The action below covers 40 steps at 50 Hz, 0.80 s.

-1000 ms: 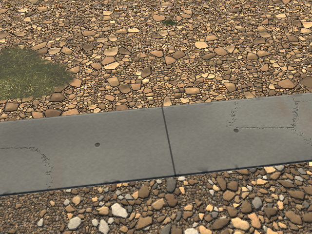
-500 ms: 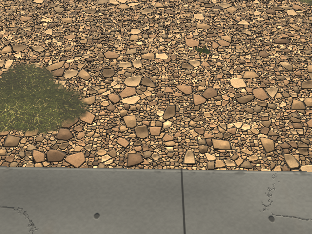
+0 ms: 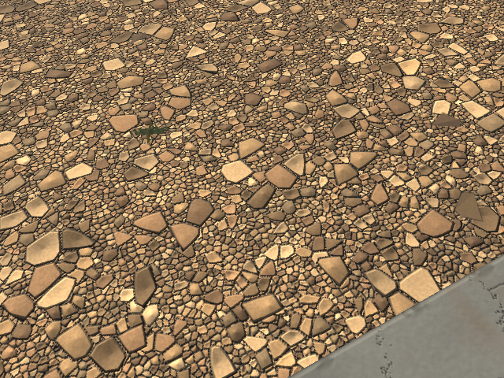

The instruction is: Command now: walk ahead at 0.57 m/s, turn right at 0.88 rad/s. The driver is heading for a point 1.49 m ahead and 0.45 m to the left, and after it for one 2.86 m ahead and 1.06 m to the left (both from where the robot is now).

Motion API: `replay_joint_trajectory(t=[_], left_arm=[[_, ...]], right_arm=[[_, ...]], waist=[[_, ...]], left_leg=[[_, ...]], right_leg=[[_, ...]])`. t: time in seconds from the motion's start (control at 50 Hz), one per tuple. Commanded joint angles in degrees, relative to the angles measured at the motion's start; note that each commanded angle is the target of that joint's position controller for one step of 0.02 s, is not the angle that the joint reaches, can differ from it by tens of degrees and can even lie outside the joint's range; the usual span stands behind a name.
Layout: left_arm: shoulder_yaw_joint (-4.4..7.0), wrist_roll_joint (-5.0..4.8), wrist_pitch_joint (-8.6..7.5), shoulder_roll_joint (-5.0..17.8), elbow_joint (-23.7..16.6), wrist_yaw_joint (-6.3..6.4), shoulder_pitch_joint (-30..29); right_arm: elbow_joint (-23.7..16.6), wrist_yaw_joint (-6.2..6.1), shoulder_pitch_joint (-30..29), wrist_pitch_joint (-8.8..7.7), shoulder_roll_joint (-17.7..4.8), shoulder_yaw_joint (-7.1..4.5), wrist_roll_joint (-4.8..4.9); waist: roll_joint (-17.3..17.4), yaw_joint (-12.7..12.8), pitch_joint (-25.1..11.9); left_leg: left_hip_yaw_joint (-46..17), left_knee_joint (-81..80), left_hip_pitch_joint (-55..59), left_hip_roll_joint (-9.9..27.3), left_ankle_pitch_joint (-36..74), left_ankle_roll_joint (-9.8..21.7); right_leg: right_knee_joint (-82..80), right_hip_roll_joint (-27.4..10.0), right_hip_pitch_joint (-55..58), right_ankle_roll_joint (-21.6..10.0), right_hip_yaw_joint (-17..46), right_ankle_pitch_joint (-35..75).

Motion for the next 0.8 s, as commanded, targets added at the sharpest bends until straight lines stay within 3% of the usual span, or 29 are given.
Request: replay_joint_trajectory(t=[0.02, 0.06, 0.08, 0.1, 0.12, 0.14, 0.16, 0.18, 0.2, 0.22, 0.24, 0.26, 0.3, 0.36, 0.4, 0.46, 0.54, 0.6, 0.64, 0.66, 0.68, 0.7, 0.72, 0.74, 0.76, 0.78, 0.8], left_arm=[[-0.77, 1.14, -0.17, -1.3, -1.6, -2.12, 4.7], [-0.34, 1.56, -0.52, -0.3, -3.0, -3.22, 3.4], [0.44, 1.67, -1.08, 1.6, -3.8, -3.67, 4.1], [1.61, 1.74, -1.51, 4.0, -2.7, -3.67, 8.6], [2.75, 1.66, -2.04, 5.9, -1.0, -3.14, 14.1], [3.27, 2.13, -2.14, 8.9, -0.6, -1.97, 16.2], [2.17, 4.26, -2.45, 12.0, -2.7, -0.90, 10.4], [0.60, 4.26, -2.66, 8.0, -5.0, -1.73, 11.9], [0.85, 3.42, -2.63, 6.7, -3.7, -2.72, 11.2], [0.83, 2.14, -2.73, 6.7, -2.4, -2.98, 8.3], [-0.02, 2.15, -2.81, 4.1, -2.2, -2.56, 4.6], [-0.45, 2.88, -3.02, 2.8, -2.3, -2.18, 1.8], [-0.32, 3.63, -3.32, 2.6, -2.5, -1.25, -0.6], [0.37, 3.67, -3.12, 3.6, -1.9, 0.80, -0.9], [0.73, 3.39, -2.00, 3.9, -1.7, 2.27, -1.0], [1.27, 3.29, -0.49, 4.7, -1.9, 3.38, -3.5], [1.82, 3.01, 1.03, 5.2, -1.2, 2.86, -5.4], [2.46, 1.69, 1.86, 5.9, -0.3, 1.57, -5.7], [2.94, 0.32, 2.56, 6.9, 0.4, 1.01, -6.9], [2.92, -0.36, 3.01, 6.2, 1.5, 0.85, -6.4], [2.83, -0.53, 3.53, 4.3, 2.9, 0.69, -4.3], [2.36, 1.65, 3.27, 2.4, 0.1, 0.88, -6.1], [2.03, 2.83, 2.40, 2.0, -3.2, 1.59, -13.7], [2.46, 2.01, 2.11, 3.6, -3.5, 2.00, -15.9], [2.78, 1.73, 1.83, 4.2, -3.0, 2.70, -15.1], [3.15, 2.38, 1.80, 5.1, -1.7, 3.47, -13.6], [3.25, 2.84, 1.62, 5.2, -1.5, 3.71, -12.5]], right_arm=[[-8.6, -1.48, -14.7, -1.47, -7.6, -0.73, 0.29], [-7.0, -1.87, -9.6, -1.01, -10.7, -1.18, 2.16], [-6.3, -2.04, -8.3, -0.55, -12.1, -1.46, 3.00], [-5.6, -2.08, -8.0, 0.21, -12.8, -1.54, 3.01], [-5.2, -1.93, -8.6, 1.04, -12.0, -1.15, 2.59], [-4.9, -1.77, -5.7, 1.48, -9.0, -0.12, 1.52], [-4.1, -0.76, 5.3, 1.64, -0.6, 2.05, -0.30], [-1.1, -0.09, 10.9, 0.99, -3.5, 2.13, 2.35], [-2.4, 0.11, 4.2, 1.60, -8.0, 0.78, 4.99], [-4.4, -0.53, -2.2, 2.61, -8.0, 0.55, 4.49], [-4.3, -1.36, -4.4, 3.97, -6.6, 0.62, 3.33], [-3.8, -1.84, -2.8, 5.49, -6.1, 0.33, 2.66], [-4.3, -2.37, -1.4, 7.47, -5.6, -0.46, 2.40], [-7.1, -3.28, -4.9, 8.86, -4.9, -1.00, 2.22], [-9.1, -2.91, -7.4, 9.51, -4.4, -1.06, 1.91], [-11.3, -2.22, -8.9, 10.49, -3.9, -1.09, 1.83], [-13.6, -1.38, -9.9, 10.74, -4.0, -1.11, 1.76], [-15.5, -0.57, -10.5, 11.48, -4.3, -1.45, 2.21], [-15.6, 0.14, -8.3, 11.60, -4.6, -1.98, 2.20], [-14.7, 0.16, -5.1, 11.50, -5.5, -2.61, 1.75], [-13.9, -0.48, -1.1, 10.98, -9.0, -4.00, 1.01], [-14.5, -1.22, 0.6, 10.33, -17.1, -5.72, 0.48], [-15.8, -0.56, 0.1, 8.22, -17.4, -5.37, -1.86], [-16.7, -0.30, -3.8, 6.42, -16.6, -5.27, -1.73], [-17.4, -0.81, -6.7, 5.67, -16.4, -5.21, -0.04], [-18.3, -1.40, -9.3, 5.83, -13.6, -4.31, 1.62], [-19.1, -2.05, -10.9, 6.27, -11.4, -3.55, 2.39]], waist=[[3.1, 6.2, 2.9], [3.8, 5.5, 0.4], [4.6, 6.5, -0.7], [5.0, 9.2, -3.4], [3.7, 12.7, -6.5], [-2.1, 13.0, -10.0], [-17.9, 3.4, -15.7], [-12.8, 6.3, -29.6], [-5.8, 8.0, -25.9], [0.5, 6.8, -17.3], [2.6, 5.3, -12.3], [1.6, 3.4, -10.4], [-0.4, 1.7, -9.6], [-1.1, 2.2, -9.8], [-1.1, 2.9, -10.1], [-3.6, 3.0, -9.1], [-3.6, 3.3, -8.1], [-5.3, 3.6, -7.7], [-5.6, 1.8, -8.2], [-4.0, 0.5, -7.7], [3.3, -0.2, -5.1], [20.5, 2.4, -1.3], [15.6, 0.0, -5.6], [9.9, 1.4, -5.8], [8.0, 3.4, -5.3], [7.0, 4.7, -5.8], [8.3, 5.6, -6.9]], left_leg=[[0.9, -6.1, -15.2, 11.2, 36.8, 6.4], [-1.0, -1.3, -8.8, 13.2, 49.0, 6.8], [-2.1, 1.4, -5.3, 14.4, 53.5, 6.8], [-3.1, 7.7, -1.8, 14.8, 55.7, 6.4], [-2.6, 17.1, -1.0, 13.0, 53.2, 5.2], [-2.5, 33.6, -5.4, 8.9, 33.5, 3.2], [-7.4, 56.8, -22.2, -0.8, -23.8, 0.1], [-25.1, 64.5, -22.8, -3.7, -26.3, 0.3], [-23.1, 64.1, -27.3, -2.0, -20.9, -0.1], [-20.6, 59.7, -30.2, 1.2, -15.9, -0.2], [-20.0, 56.9, -29.9, 3.4, -12.1, -0.8], [-19.9, 55.5, -26.2, 4.8, -10.0, -1.4], [-18.5, 53.0, -23.3, 5.3, -8.5, -2.4], [-17.2, 48.1, -27.4, 6.3, -5.8, -2.8], [-16.6, 45.2, -30.1, 7.3, -2.9, -3.2], [-13.6, 40.5, -28.9, 7.3, -0.1, -3.7], [-9.9, 35.0, -25.7, 6.7, -0.7, -2.8], [-7.0, 25.8, -23.2, 5.5, -4.4, -0.4], [-5.1, 15.7, -18.4, 4.7, -0.2, 2.4], [-5.7, 8.6, -14.3, 3.3, 5.2, 4.7], [-15.3, 0.7, -9.1, 6.0, 17.2, 8.4], [-38.3, 0.9, -0.7, 18.8, 42.4, 16.0], [-46.3, -0.9, -2.7, 20.5, 35.3, 22.7], [-41.9, -3.1, -2.9, 18.9, 28.0, 20.8], [-38.6, -3.6, -3.3, 16.6, 24.3, 17.6], [-35.7, -2.3, -3.5, 15.2, 24.4, 14.9], [-34.2, -1.3, -5.0, 14.1, 26.0, 13.6]], right_leg=[[-14.4, 2.6, 15.7, 0.4, -4.5, 14.3], [-19.5, 6.4, 20.0, -1.4, -5.2, 12.2], [-22.9, 8.1, 21.5, -2.6, -4.7, 9.3], [-25.5, 9.7, 25.9, -3.9, -4.1, 8.2], [-31.0, 10.9, 32.8, -5.1, -3.8, 13.9], [-31.1, 5.2, 41.2, -6.6, 2.5, 33.3], [-25.2, -10.2, 54.5, -13.9, 20.3, 64.0], [-26.1, -16.5, 57.7, -21.0, 29.6, 63.4], [-34.2, -16.6, 50.9, -20.5, 27.5, 41.9], [-38.0, -14.0, 43.3, -16.8, 24.2, 26.3], [-39.9, -12.3, 36.4, -14.2, 20.0, 20.5], [-41.6, -10.8, 30.3, -13.0, 15.6, 20.0], [-43.8, -10.0, 26.0, -12.2, 9.7, 19.6], [-45.6, -10.3, 28.4, -12.4, 3.5, 17.1], [-47.0, -11.4, 31.2, -12.5, 1.8, 9.1], [-48.5, -11.1, 31.3, -11.5, -3.0, 1.1], [-47.0, -12.4, 32.8, -11.3, -7.4, 2.0], [-44.8, -13.7, 36.2, -9.4, -9.0, 2.4], [-41.7, -14.4, 37.1, -6.1, -10.0, 0.8], [-37.1, -12.5, 35.3, -3.1, -11.7, -1.6], [-26.1, -7.4, 28.0, 1.7, -14.7, -8.0], [-7.7, 1.6, 6.3, 7.4, -15.5, -32.3], [2.9, 6.6, -1.0, 8.4, -1.8, -33.9], [6.0, 7.1, -3.0, 7.1, 2.4, -28.4], [5.7, 7.0, -3.2, 6.0, 3.9, -22.1], [5.2, 6.2, -2.5, 5.7, 4.9, -18.1], [4.5, 6.3, -0.3, 5.6, 5.9, -15.5]])
Next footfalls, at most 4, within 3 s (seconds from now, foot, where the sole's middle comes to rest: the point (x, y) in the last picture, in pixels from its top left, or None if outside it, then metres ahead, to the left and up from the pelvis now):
0.14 right None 0.33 -0.09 -0.77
0.68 left None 0.20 0.14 -0.77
1.18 right None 0.33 -0.05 -0.77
1.54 left None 0.22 0.17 -0.77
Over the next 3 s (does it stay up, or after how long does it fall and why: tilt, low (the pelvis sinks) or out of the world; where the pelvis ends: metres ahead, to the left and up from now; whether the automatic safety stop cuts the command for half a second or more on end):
stays up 0.59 0.36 -0.16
